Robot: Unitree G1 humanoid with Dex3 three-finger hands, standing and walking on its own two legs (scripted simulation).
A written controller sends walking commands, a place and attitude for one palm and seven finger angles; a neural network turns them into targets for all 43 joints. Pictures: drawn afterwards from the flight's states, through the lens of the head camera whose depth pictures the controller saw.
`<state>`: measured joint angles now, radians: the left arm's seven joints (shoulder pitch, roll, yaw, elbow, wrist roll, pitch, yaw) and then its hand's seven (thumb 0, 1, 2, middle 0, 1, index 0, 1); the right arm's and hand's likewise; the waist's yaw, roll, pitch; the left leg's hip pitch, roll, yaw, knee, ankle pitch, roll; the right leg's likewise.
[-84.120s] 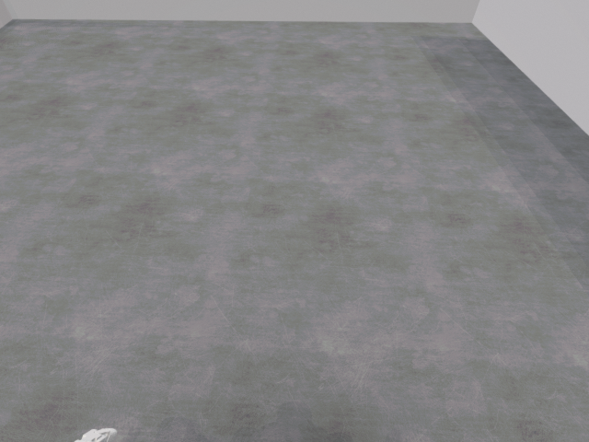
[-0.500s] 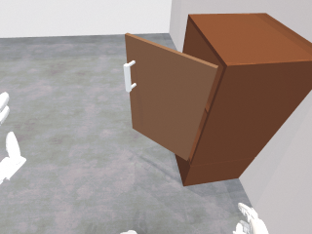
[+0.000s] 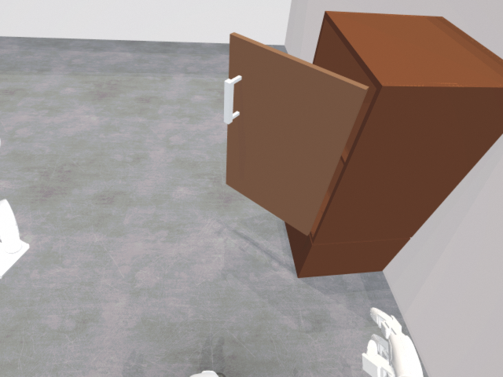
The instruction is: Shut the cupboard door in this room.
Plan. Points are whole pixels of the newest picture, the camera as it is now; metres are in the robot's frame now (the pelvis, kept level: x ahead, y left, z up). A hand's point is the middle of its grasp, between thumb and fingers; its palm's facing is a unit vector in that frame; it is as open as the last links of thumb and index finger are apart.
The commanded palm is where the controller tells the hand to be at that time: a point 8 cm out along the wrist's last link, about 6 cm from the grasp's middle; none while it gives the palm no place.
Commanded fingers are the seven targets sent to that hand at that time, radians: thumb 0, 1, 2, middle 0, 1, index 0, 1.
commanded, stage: step back with the hand held close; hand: left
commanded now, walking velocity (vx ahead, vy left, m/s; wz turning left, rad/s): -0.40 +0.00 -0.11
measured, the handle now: (232, 99) +0.85 +0.11 -0.03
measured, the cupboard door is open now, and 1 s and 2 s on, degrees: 46 46 46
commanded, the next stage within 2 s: stop stepping back and stand still in 0.06 s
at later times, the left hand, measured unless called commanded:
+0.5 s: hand out of the picture +0.09 +0.29 +0.18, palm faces +0.39 -0.83 -0.40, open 7.4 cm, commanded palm +0.07 +0.31 +0.18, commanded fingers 0.00 0.90 0.90 -0.20 -0.30 -0.20 -0.30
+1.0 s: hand out of the picture +0.04 +0.30 +0.17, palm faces +0.43 -0.81 -0.40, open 7.4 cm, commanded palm -0.01 +0.33 +0.18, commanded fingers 0.00 0.90 0.90 -0.20 -0.30 -0.20 -0.30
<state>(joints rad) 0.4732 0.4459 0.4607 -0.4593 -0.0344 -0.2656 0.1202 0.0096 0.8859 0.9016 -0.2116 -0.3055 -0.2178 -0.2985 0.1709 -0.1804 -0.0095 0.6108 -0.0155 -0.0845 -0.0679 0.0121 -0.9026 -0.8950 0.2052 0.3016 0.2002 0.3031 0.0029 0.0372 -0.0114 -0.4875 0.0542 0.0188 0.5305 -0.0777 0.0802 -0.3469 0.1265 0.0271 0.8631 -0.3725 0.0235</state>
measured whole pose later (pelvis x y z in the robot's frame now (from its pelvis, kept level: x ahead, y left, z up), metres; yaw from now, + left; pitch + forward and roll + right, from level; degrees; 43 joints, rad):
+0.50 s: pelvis -0.11 +0.03 -0.02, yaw -8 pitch -1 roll -4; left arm 0.59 0.45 0.49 -0.57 -0.07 -0.20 0.16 0.01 0.89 0.90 -0.21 -0.31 -0.22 -0.30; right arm 0.35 -0.26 -0.02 0.68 -0.01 -0.07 -0.08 0.01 -0.90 -0.90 0.21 0.30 0.20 0.30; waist 0.02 0.00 -0.08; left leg -0.49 0.03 -0.03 0.72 -0.25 -0.01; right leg -0.19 -0.04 -0.02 0.67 -0.48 -0.02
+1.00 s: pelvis -0.18 +0.05 +0.01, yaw -6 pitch +1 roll +2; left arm 0.49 0.34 0.37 -0.36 -0.04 -0.16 0.19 0.01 0.89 0.90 -0.21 -0.30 -0.21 -0.30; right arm 0.30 -0.26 -0.02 0.68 -0.01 -0.08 -0.10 0.01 -0.90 -0.90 0.21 0.30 0.20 0.30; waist 0.03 0.00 -0.08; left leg -0.31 0.05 0.09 0.60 -0.34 0.02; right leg -0.24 -0.01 -0.08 0.48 -0.26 -0.06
